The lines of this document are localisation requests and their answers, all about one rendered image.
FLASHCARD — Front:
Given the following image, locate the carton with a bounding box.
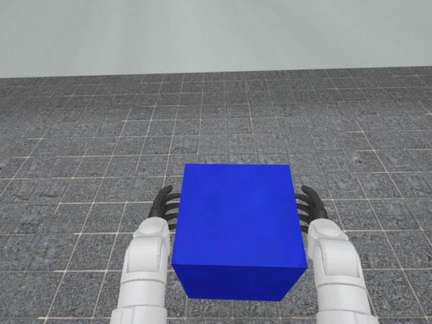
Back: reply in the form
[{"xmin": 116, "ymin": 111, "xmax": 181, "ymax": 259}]
[{"xmin": 171, "ymin": 163, "xmax": 308, "ymax": 302}]

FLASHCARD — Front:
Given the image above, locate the left robot forearm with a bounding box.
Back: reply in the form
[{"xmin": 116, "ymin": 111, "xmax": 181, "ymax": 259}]
[{"xmin": 110, "ymin": 217, "xmax": 171, "ymax": 324}]

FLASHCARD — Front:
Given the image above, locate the robot right hand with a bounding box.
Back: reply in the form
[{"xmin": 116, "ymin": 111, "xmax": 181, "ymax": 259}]
[{"xmin": 294, "ymin": 185, "xmax": 329, "ymax": 234}]

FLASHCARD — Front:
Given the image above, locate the right robot forearm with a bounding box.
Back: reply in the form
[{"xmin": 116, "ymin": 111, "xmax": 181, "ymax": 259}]
[{"xmin": 307, "ymin": 219, "xmax": 378, "ymax": 324}]

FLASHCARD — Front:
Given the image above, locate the robot left hand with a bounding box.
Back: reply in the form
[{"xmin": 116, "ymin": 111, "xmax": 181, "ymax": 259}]
[{"xmin": 148, "ymin": 185, "xmax": 181, "ymax": 230}]

